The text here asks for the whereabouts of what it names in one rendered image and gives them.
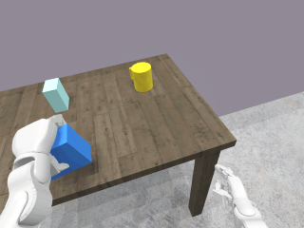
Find left robot hand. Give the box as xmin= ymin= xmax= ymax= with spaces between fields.
xmin=11 ymin=114 xmax=69 ymax=177

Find robot right forearm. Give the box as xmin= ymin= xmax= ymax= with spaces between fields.
xmin=232 ymin=198 xmax=269 ymax=228

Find right robot hand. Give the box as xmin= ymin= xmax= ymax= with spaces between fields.
xmin=213 ymin=164 xmax=248 ymax=207

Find sponge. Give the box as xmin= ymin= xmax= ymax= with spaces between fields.
xmin=49 ymin=123 xmax=92 ymax=181

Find robot left forearm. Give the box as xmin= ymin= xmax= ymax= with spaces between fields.
xmin=0 ymin=152 xmax=52 ymax=228

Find table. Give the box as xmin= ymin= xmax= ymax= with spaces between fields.
xmin=0 ymin=53 xmax=237 ymax=217

